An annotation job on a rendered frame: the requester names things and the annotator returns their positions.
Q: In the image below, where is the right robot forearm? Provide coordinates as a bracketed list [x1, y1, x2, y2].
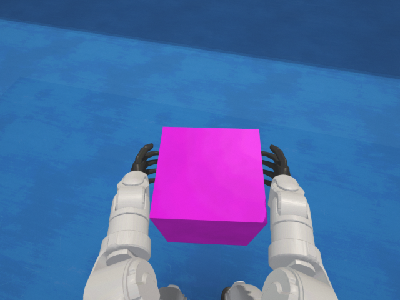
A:
[268, 175, 334, 290]

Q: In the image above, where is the robot right hand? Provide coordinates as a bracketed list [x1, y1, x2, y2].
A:
[261, 145, 291, 187]

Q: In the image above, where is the left robot thigh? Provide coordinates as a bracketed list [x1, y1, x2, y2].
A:
[159, 287, 187, 300]

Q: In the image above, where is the robot right upper arm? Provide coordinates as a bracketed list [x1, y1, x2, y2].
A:
[261, 267, 338, 300]

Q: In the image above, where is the right robot thigh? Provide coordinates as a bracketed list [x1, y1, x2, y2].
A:
[225, 284, 262, 300]

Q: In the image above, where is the robot left hand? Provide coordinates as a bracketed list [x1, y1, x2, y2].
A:
[130, 143, 159, 184]

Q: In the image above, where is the robot thigh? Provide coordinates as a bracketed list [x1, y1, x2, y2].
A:
[225, 284, 262, 300]
[159, 287, 187, 300]

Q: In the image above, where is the robot left upper arm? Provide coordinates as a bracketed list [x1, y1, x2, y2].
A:
[84, 257, 160, 300]

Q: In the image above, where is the carton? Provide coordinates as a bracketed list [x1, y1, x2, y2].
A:
[149, 127, 268, 246]

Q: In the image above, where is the left robot forearm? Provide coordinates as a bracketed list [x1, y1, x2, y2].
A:
[83, 171, 151, 300]

